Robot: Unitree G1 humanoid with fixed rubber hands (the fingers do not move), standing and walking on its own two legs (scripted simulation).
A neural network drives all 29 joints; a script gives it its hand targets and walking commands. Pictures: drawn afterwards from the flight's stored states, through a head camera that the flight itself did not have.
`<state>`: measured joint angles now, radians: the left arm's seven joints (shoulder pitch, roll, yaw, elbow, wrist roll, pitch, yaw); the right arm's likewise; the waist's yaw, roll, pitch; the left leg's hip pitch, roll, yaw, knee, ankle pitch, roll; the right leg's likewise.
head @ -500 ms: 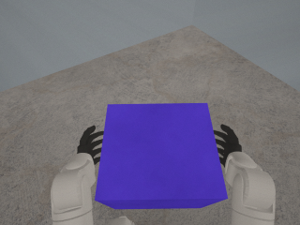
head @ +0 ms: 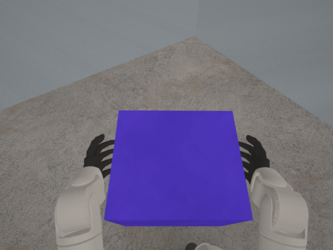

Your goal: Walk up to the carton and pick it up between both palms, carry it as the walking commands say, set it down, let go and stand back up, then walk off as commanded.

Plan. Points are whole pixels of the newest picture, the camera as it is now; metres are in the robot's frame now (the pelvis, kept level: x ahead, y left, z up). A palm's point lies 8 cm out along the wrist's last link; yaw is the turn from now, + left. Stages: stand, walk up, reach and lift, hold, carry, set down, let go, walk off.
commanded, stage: carry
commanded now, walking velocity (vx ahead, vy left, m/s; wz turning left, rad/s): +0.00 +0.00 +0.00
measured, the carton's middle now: (174, 173) +0.29 +0.00 +0.00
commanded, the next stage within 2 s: none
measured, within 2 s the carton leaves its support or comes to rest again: neither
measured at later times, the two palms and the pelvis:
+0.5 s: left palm (96, 121) +0.39 +0.19 +0.09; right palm (234, 117) +0.40 -0.15 +0.09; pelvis +0.14 +0.01 +0.00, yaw +2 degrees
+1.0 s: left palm (81, 143) +0.34 +0.22 +0.06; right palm (221, 139) +0.35 -0.11 +0.06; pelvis +0.09 +0.04 -0.02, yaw +0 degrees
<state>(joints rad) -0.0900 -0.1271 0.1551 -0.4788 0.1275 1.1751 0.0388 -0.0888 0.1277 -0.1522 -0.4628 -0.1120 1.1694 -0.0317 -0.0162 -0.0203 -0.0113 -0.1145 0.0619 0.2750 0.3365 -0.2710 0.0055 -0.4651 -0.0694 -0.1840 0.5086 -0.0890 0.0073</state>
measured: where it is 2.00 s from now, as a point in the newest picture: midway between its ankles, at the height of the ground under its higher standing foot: outside the picture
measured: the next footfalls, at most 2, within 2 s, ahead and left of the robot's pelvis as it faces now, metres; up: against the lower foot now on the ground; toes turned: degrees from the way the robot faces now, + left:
right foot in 0.04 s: +0.16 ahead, -0.11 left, +0.00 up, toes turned -12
left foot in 0.22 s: +0.06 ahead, +0.12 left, +0.01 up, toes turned +12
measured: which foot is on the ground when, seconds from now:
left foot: down 0.00-0.08, up 0.10-0.20, down 0.22-0.64, up 0.66-0.78, down 0.80-1.00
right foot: up 0.00-0.02, down 0.04-0.82, up 0.84-1.00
